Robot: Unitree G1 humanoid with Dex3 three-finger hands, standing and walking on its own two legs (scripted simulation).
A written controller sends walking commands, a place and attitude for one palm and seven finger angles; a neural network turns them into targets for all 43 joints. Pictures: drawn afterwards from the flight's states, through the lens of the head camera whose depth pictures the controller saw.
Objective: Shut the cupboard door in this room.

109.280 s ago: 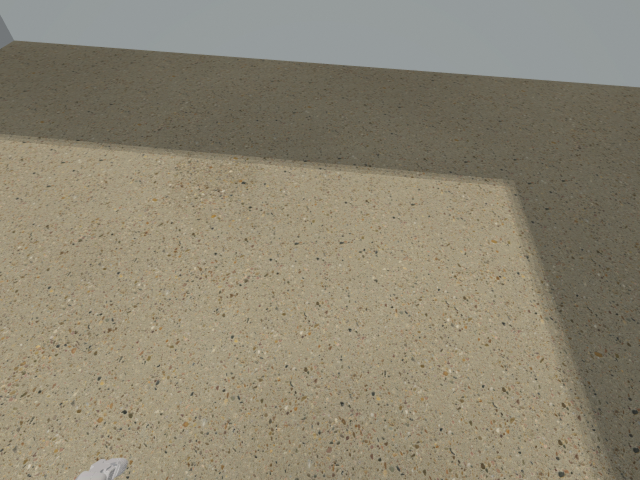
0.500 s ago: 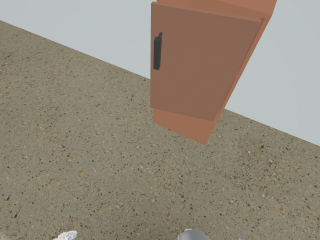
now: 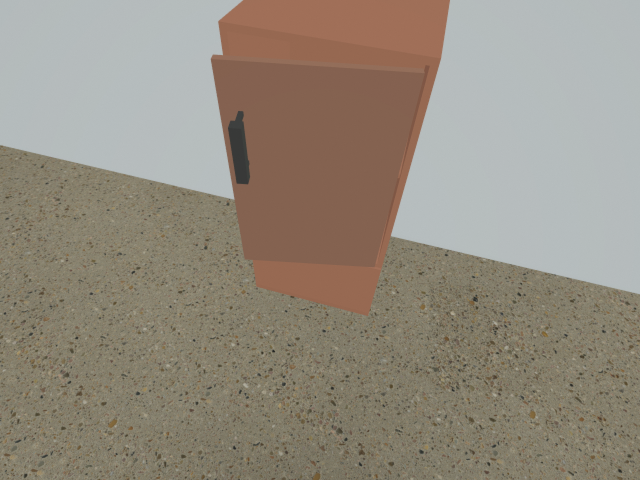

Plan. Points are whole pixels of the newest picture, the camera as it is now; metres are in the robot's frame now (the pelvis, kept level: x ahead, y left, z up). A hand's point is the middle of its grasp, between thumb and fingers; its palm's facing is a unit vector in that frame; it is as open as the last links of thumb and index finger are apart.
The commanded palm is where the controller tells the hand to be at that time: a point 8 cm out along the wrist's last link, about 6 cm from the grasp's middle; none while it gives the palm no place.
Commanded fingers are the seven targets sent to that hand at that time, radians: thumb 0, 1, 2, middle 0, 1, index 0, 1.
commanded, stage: take the last steps up to it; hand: left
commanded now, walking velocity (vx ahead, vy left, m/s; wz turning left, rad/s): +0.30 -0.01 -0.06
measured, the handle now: (241, 147) +0.73 +0.18 -0.02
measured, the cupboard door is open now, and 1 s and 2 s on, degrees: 13 13 13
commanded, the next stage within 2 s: come to a stop and stand still in 0.52 s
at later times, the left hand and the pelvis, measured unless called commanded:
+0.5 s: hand out of the picture +0.13 +0.14 -0.17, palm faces +0.08 -0.98 -0.18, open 7.3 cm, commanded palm none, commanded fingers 0.00 0.90 0.90 -0.20 -0.30 -0.20 -0.30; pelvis +0.15 -0.03 +0.01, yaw +1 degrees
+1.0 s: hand (225, 366) +0.32 +0.16 -0.17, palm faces +0.03 -0.97 -0.24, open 7.3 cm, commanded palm none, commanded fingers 0.00 0.90 0.90 -0.20 -0.30 -0.20 -0.30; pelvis +0.26 -0.03 +0.00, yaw +1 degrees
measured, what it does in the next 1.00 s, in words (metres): walks ahead: right foot, then left foot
